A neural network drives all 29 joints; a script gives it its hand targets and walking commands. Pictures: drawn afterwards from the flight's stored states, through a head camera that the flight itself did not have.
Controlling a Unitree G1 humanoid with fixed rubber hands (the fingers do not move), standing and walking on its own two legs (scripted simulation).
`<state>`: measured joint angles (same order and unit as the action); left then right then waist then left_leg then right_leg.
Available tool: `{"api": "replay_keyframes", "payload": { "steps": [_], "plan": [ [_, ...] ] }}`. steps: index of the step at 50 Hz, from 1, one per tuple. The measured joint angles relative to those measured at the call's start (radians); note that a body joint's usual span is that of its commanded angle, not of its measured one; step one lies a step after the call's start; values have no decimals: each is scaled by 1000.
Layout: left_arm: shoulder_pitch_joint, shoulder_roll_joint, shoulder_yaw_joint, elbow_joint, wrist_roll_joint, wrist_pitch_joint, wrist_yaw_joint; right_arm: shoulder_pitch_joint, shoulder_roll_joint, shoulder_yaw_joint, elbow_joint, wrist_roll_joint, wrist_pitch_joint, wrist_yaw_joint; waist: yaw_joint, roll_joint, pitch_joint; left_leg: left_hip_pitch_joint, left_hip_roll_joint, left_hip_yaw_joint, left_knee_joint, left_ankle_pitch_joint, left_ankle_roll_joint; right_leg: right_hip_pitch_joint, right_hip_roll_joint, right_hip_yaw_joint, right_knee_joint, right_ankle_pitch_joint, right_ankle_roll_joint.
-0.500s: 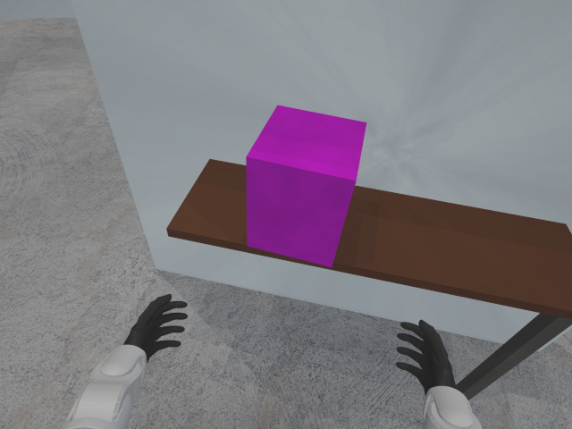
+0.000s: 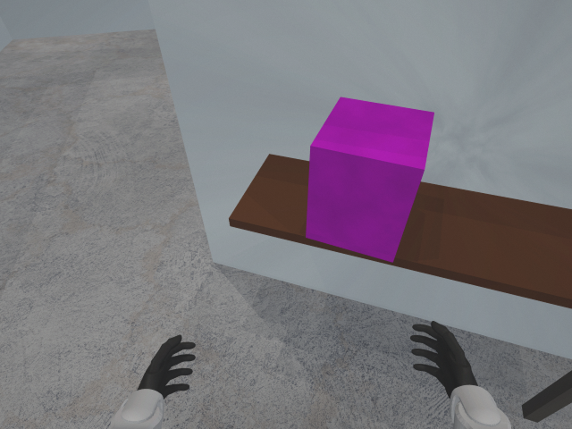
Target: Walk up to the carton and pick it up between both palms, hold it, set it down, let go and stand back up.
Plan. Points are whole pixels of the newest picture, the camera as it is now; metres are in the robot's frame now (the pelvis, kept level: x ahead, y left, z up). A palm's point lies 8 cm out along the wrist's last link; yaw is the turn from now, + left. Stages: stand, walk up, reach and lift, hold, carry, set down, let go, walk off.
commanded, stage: set down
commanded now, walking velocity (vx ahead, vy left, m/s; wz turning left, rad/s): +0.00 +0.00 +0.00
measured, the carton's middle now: (366, 178) +0.60 -0.16 +0.01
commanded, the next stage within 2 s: let go in 0.62 s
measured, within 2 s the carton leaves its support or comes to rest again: neither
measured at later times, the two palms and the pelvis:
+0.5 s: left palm (131, 427) +0.14 +0.23 -0.07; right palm out of the picture +0.13 -0.22 -0.06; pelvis -0.02 +0.01 +0.00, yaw +2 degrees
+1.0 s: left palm out of the picture +0.14 +0.19 -0.07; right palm out of the picture +0.14 -0.25 -0.06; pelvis -0.02 -0.03 +0.00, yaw +3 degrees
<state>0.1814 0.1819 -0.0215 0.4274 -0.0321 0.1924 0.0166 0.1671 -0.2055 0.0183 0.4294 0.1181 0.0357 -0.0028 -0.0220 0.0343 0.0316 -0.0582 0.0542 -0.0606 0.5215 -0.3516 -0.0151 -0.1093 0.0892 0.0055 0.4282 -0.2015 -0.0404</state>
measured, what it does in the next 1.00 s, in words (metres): stands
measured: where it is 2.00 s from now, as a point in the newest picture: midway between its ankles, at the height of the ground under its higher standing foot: outside the picture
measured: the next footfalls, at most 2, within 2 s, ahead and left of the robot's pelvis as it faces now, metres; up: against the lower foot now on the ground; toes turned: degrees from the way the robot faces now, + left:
none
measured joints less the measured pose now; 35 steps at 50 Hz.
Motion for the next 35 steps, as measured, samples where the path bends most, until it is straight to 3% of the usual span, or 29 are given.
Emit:
{"api": "replay_keyframes", "payload": {
  "steps": [3,18,27,35],
  "plan": [
    [-11,-24,0,0,-27,-1,-14,-15,0,0,0,0,-4,-5,-1,-2,49,12,-4,0,-30,23,-20,0,-6,0,0,2,-3],
    [35,43,1,4,23,-56,-25,90,0,0,70,0,-131,-20,-3,-22,81,14,-28,0,-57,47,-19,-3,-34,-11,0,4,7],
    [38,46,1,8,54,-17,-11,88,0,0,121,-2,-134,29,-3,-49,78,12,-46,1,-57,70,-6,-3,-52,-10,0,24,13],
    [44,25,1,28,79,-1,10,83,0,0,124,-19,-129,54,-3,-21,75,14,-27,3,-57,73,-10,-4,-34,-10,0,30,13]
  ]
}}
